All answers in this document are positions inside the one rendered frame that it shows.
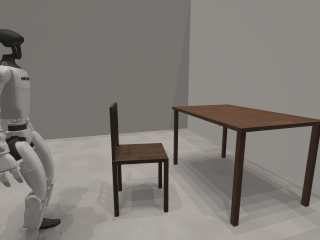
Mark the chair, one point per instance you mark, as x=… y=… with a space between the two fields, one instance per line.
x=124 y=154

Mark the left robot forearm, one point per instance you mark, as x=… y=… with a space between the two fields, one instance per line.
x=28 y=124

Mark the humanoid robot head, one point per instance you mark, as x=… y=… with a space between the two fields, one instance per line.
x=14 y=40

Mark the right robot forearm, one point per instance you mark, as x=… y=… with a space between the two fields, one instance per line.
x=4 y=148

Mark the right robot upper arm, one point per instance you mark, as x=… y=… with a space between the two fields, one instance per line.
x=5 y=75

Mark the robot torso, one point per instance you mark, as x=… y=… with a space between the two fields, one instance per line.
x=15 y=105

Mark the robot right hand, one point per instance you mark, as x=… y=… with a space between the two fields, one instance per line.
x=8 y=163

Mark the table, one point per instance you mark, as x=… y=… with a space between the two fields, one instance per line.
x=242 y=120

